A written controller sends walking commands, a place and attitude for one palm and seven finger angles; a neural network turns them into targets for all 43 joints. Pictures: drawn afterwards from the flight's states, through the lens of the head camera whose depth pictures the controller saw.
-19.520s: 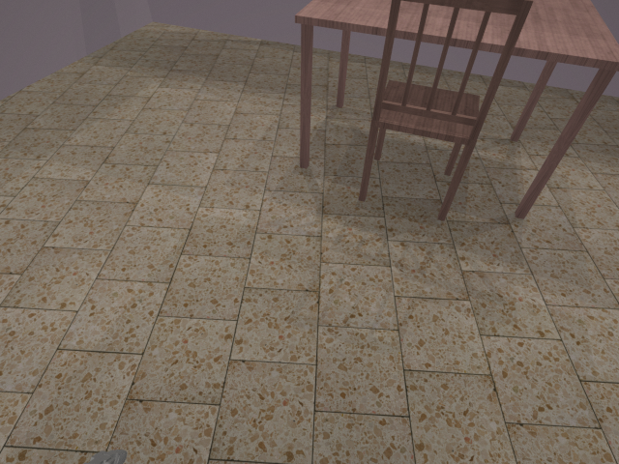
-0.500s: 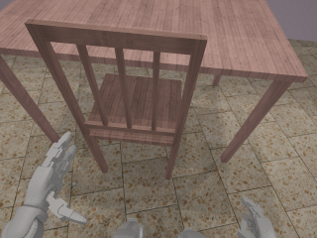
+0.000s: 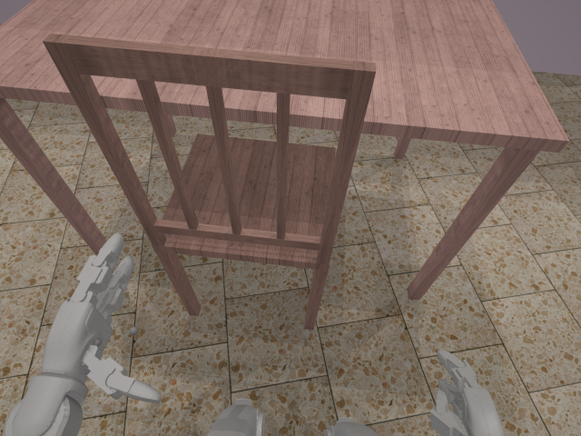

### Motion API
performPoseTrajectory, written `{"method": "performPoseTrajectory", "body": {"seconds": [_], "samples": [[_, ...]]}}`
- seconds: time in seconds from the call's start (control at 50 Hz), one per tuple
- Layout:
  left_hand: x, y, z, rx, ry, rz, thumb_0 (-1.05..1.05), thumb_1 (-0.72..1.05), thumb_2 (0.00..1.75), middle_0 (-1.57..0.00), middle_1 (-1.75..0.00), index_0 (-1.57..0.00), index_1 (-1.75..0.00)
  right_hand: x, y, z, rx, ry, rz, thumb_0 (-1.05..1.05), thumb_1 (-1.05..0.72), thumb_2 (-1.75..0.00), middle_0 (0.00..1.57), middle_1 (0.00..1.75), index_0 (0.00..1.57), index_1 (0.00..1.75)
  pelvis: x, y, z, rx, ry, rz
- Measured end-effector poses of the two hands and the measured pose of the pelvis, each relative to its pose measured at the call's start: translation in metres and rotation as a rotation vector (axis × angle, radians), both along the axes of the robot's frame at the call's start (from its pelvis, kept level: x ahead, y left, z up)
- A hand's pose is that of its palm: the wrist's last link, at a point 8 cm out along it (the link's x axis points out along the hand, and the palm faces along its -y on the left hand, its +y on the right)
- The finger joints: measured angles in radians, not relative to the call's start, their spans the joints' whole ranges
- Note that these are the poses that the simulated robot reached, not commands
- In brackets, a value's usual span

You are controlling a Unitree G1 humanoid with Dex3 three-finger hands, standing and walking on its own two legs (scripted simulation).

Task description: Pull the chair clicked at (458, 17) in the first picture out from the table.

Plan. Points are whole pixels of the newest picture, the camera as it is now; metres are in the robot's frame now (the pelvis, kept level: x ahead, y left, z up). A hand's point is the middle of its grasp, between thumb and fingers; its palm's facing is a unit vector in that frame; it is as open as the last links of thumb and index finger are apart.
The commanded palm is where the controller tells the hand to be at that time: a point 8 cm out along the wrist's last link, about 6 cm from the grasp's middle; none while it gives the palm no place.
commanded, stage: aim the fingers beside a spindle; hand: left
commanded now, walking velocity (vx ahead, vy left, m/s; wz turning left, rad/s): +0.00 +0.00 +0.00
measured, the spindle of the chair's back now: (228, 174) +0.53 +0.13 +0.01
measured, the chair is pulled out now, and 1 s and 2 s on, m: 0.00 0.00 0.00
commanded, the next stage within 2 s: none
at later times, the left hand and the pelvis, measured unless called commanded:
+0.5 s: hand (174, 303) +0.29 +0.17 +0.02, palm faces -0.10 -0.99 -0.03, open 16.9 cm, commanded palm +0.27 +0.23 +0.02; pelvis +0.00 +0.00 -0.01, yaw -1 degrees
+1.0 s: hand (210, 270) +0.35 +0.13 +0.00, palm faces -0.10 -0.99 -0.04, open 16.9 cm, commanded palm +0.33 +0.19 +0.00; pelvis -0.01 +0.00 -0.03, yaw -1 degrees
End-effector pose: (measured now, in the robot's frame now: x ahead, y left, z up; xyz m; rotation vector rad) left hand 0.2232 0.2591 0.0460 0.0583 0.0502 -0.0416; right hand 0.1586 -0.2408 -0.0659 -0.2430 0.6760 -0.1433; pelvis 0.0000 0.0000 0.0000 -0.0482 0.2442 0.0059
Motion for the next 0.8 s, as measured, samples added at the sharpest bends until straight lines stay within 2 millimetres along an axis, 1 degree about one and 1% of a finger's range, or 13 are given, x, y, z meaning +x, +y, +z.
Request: {"method": "performPoseTrajectory", "body": {"seconds": [0.08, 0.16, 0.3, 0.42, 0.52, 0.68, 0.8], "samples": [[0.005, -0.008, -0.006, -0.013, 0.017, -0.034, -0.01, -0.50, 0.30, -0.06, -0.08, -0.06, -0.08, 0.000, -0.004, -0.002, -0.009, 0.002, 0.000, 0.01, -0.90, -0.89, 0.20, 0.30, 0.20, 0.30, 0.000, -0.001, -0.002, -0.001, 0.005, 0.001], [0.016, -0.014, -0.010, -0.019, 0.000, -0.048, -0.01, -0.50, 0.30, -0.06, -0.08, -0.06, -0.08, -0.004, -0.008, -0.005, -0.022, 0.015, -0.007, 0.01, -0.90, -0.89, 0.20, 0.30, 0.20, 0.30, 0.000, -0.002, -0.004, 0.000, 0.013, -0.002], [0.033, -0.018, -0.009, -0.018, -0.027, -0.042, -0.01, -0.50, 0.30, -0.06, -0.08, -0.06, -0.08, -0.014, -0.013, -0.012, -0.019, 0.053, -0.030, 0.01, -0.90, -0.89, 0.20, 0.30, 0.20, 0.30, 0.000, -0.002, -0.007, 0.004, 0.026, -0.010], [0.041, -0.027, -0.017, -0.022, -0.002, -0.053, -0.01, -0.50, 0.30, -0.06, -0.08, -0.06, -0.08, -0.021, -0.013, -0.018, -0.011, 0.082, -0.038, 0.01, -0.90, -0.89, 0.20, 0.30, 0.20, 0.30, 0.000, -0.001, -0.008, 0.007, 0.036, -0.015], [0.048, -0.035, -0.020, -0.029, -0.024, -0.054, -0.01, -0.50, 0.30, -0.06, -0.08, -0.06, -0.08, -0.025, -0.012, -0.024, -0.010, 0.102, -0.037, 0.01, -0.90, -0.89, 0.20, 0.30, 0.20, 0.30, -0.001, 0.000, -0.012, 0.008, 0.044, -0.017], [0.066, -0.044, -0.027, -0.026, -0.044, -0.057, -0.01, -0.50, 0.30, -0.06, -0.08, -0.06, -0.08, -0.028, -0.009, -0.034, -0.002, 0.133, -0.030, 0.01, -0.90, -0.89, 0.20, 0.30, 0.20, 0.30, -0.005, 0.001, -0.018, 0.008, 0.059, -0.017], [0.080, -0.056, -0.033, -0.034, -0.035, -0.069, -0.01, -0.50, 0.30, -0.06, -0.08, -0.06, -0.08, -0.032, -0.007, -0.042, 0.005, 0.160, -0.030, 0.01, -0.90, -0.89, 0.20, 0.30, 0.20, 0.30, -0.007, 0.002, -0.022, 0.010, 0.072, -0.020]]}}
